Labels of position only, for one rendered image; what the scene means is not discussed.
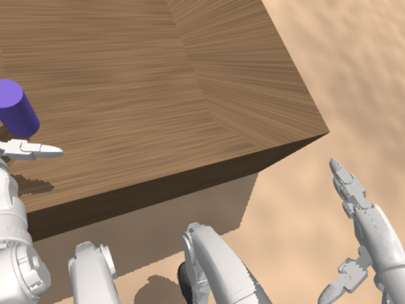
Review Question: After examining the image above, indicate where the left robot arm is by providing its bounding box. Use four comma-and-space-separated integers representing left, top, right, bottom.
0, 159, 51, 304

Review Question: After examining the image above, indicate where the can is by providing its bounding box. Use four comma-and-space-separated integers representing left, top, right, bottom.
0, 79, 40, 137

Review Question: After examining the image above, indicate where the right robot arm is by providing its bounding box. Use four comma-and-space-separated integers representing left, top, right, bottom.
374, 265, 405, 304

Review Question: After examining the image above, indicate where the right robot foot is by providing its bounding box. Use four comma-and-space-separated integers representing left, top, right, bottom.
178, 262, 194, 304

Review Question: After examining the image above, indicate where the left robot hand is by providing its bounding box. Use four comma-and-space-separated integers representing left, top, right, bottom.
0, 139, 64, 161

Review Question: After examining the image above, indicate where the right robot hand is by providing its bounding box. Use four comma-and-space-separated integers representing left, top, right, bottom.
318, 158, 405, 304

